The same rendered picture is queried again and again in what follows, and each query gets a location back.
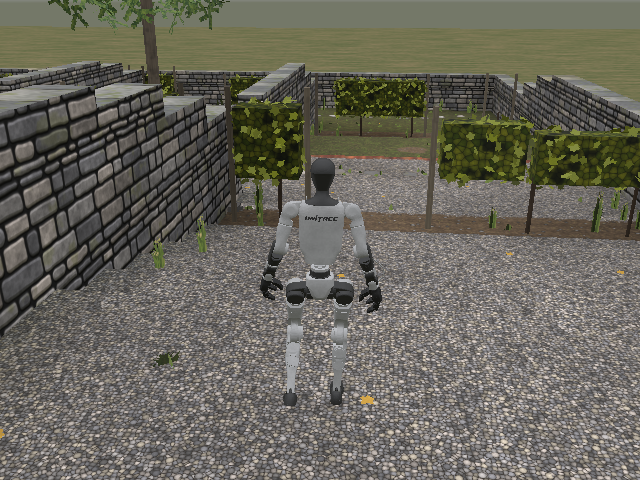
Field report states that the left robot upper arm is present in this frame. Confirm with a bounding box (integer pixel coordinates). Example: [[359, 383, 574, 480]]
[[273, 201, 301, 255]]

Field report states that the right robot hand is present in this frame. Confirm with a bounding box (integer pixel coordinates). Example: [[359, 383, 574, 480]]
[[359, 287, 382, 313]]

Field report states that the robot left forearm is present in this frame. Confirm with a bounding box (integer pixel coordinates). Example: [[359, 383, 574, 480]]
[[262, 240, 283, 281]]

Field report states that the robot head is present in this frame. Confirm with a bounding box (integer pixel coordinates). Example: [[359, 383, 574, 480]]
[[305, 158, 339, 206]]

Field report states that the left robot hand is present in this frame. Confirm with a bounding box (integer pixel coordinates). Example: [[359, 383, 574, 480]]
[[260, 277, 283, 300]]

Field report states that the robot right forearm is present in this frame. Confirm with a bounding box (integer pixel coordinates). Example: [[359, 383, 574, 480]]
[[359, 243, 379, 290]]

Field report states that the robot torso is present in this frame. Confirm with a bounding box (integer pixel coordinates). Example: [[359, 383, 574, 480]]
[[298, 196, 345, 300]]

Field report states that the right robot upper arm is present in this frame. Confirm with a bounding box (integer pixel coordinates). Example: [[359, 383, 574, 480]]
[[343, 202, 369, 258]]

